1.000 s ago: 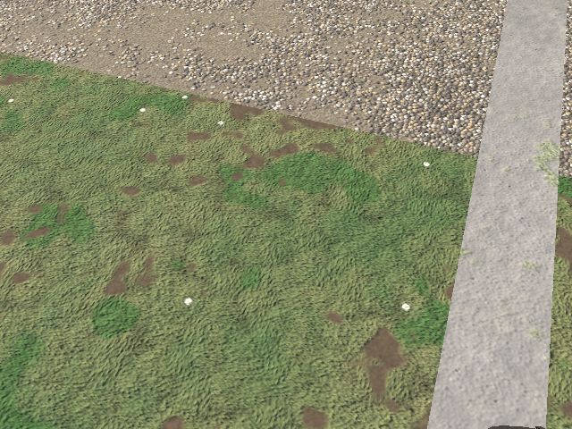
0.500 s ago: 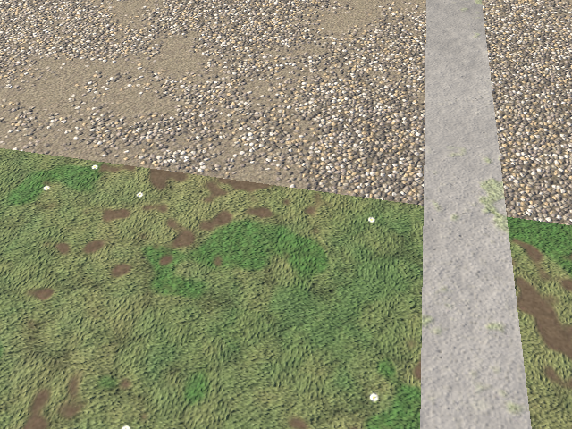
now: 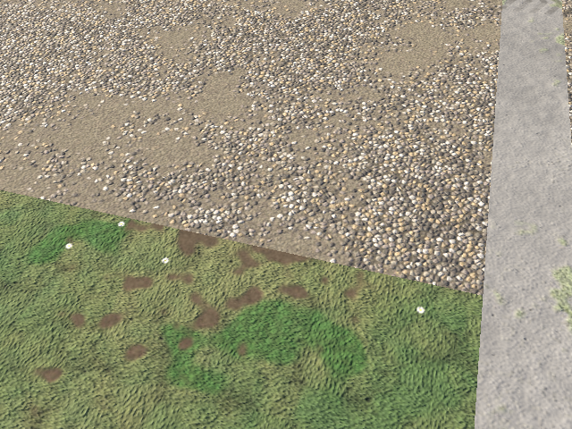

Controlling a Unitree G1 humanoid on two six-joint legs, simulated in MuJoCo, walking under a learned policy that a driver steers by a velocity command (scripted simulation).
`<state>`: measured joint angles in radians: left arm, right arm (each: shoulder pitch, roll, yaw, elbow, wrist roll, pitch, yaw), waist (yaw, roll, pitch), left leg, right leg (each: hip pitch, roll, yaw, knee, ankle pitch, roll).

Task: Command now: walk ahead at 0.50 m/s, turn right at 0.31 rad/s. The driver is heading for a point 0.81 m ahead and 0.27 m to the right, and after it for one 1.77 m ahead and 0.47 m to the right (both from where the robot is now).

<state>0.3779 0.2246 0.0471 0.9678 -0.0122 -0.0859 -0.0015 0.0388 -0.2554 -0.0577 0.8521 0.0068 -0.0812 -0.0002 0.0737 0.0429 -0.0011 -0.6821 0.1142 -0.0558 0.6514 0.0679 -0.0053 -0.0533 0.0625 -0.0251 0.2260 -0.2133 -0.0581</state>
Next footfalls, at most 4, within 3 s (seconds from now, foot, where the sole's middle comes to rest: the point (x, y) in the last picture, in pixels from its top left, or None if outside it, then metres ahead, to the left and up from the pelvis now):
0.14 left None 0.27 0.15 -0.78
0.68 right None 0.47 -0.18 -0.78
1.16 left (392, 303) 0.83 -0.16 -0.78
1.64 right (481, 325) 0.78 -0.39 -0.78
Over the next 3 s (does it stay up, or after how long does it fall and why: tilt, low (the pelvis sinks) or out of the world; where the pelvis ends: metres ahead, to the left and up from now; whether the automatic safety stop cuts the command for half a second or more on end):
stays up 0.79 -0.25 -0.01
